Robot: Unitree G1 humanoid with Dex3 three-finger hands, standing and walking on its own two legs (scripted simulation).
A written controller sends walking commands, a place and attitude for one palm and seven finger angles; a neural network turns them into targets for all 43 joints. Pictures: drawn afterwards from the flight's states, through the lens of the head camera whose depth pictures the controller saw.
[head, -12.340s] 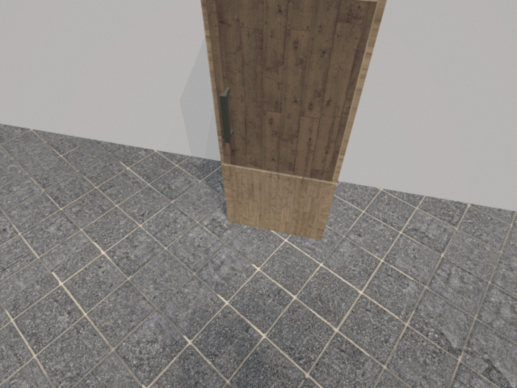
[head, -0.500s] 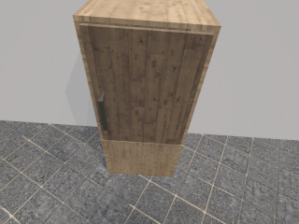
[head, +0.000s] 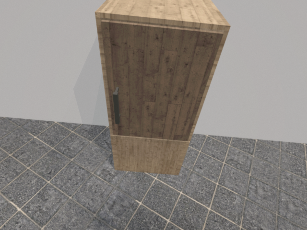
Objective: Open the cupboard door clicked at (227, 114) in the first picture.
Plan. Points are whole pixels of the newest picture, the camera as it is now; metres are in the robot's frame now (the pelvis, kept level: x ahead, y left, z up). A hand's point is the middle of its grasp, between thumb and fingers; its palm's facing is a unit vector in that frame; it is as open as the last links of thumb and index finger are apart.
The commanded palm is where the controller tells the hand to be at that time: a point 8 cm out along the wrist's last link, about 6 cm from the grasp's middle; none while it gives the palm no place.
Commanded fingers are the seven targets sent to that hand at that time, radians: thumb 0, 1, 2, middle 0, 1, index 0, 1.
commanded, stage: come to a stop and stand still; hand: left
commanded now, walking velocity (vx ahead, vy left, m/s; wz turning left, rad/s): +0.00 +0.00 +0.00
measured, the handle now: (117, 106) +0.65 +0.18 -0.09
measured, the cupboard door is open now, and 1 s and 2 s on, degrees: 0 0 0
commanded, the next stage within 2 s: look again from close up in 1.22 s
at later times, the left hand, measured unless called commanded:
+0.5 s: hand out of the picture -0.06 +0.24 -0.17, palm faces -0.02 -0.98 -0.18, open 7.3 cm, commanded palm none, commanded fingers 0.00 0.90 0.90 -0.20 -0.30 -0.20 -0.30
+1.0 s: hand out of the picture +0.06 +0.17 -0.16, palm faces -0.09 -0.98 -0.19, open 7.3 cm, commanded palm none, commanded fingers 0.00 0.90 0.90 -0.20 -0.30 -0.20 -0.30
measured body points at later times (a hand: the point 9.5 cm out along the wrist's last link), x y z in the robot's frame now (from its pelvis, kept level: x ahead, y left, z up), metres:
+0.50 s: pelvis -0.07 +0.05 +0.01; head -0.08 +0.08 +0.46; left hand -0.06 +0.29 -0.16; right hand -0.09 -0.20 -0.13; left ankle -0.07 +0.14 -0.73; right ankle -0.08 -0.09 -0.71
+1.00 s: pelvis -0.04 +0.01 +0.01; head -0.01 +0.01 +0.46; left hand +0.06 +0.22 -0.14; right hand -0.12 -0.19 -0.15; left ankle -0.06 +0.13 -0.72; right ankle -0.04 -0.12 -0.72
